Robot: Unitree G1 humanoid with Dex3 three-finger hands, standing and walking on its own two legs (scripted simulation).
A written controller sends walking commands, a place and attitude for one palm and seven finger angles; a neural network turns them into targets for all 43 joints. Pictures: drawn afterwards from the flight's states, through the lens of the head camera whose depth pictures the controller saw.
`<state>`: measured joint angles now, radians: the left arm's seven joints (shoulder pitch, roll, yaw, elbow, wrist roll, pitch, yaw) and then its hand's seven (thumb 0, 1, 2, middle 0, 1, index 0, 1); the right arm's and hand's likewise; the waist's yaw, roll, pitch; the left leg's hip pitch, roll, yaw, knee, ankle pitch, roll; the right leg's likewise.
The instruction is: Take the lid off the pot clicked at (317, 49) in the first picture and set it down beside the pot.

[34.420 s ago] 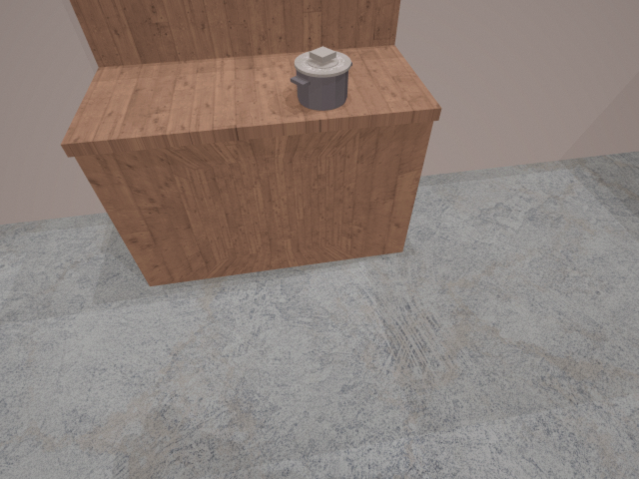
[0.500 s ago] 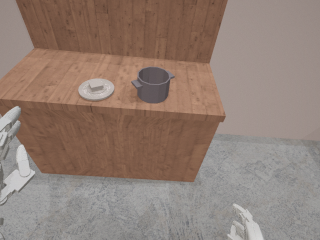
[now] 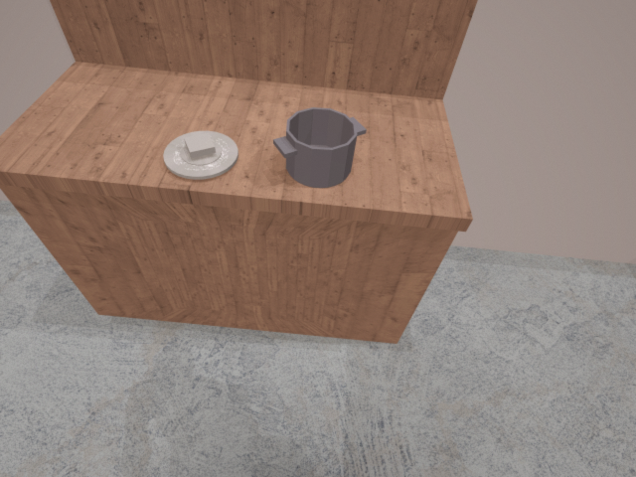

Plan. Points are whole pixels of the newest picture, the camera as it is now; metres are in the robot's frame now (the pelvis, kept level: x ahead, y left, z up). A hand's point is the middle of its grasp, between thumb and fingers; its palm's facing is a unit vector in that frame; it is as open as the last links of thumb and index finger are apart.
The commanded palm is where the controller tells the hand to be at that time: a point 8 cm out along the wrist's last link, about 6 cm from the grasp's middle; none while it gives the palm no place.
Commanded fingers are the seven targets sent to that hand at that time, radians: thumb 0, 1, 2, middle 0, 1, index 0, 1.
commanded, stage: let the arm hang, fingers relaxed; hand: left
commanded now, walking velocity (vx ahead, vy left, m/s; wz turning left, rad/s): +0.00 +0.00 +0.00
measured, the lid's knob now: (199, 145) +0.74 +0.30 -0.06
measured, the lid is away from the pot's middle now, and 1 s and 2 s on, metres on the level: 0.26 0.26 0.26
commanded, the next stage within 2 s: look to check the result in 1.14 s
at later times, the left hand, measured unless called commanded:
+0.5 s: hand out of the picture +0.02 +0.11 -0.18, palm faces +0.06 -0.99 -0.14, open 7.3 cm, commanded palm none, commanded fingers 0.00 0.90 0.90 -0.20 -0.30 -0.20 -0.30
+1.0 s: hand out of the picture +0.05 +0.11 -0.18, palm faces +0.06 -0.99 -0.15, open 7.4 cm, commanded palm none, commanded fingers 0.00 0.90 0.90 -0.20 -0.30 -0.20 -0.30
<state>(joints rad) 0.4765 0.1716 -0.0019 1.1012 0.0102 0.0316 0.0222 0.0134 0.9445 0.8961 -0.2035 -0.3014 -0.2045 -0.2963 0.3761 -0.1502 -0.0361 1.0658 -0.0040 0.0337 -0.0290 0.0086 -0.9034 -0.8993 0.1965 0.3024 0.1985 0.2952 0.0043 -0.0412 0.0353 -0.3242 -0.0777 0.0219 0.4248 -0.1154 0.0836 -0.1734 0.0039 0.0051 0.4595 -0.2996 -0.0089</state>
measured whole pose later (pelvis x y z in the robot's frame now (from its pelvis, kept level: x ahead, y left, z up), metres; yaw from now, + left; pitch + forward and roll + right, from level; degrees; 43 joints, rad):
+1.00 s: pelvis +0.06 -0.04 +0.00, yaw +0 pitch +0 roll +0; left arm 0.31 0.10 0.02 1.11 0.00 0.00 0.06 0.01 0.91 0.90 -0.20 -0.30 -0.20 -0.30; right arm 0.28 -0.11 -0.04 1.13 0.00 0.00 -0.06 0.01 -0.93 -0.90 0.20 0.30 0.20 0.30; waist -0.01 -0.03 0.05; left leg -0.24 -0.04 0.01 0.52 -0.27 0.04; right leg -0.04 0.05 0.00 0.42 -0.38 -0.05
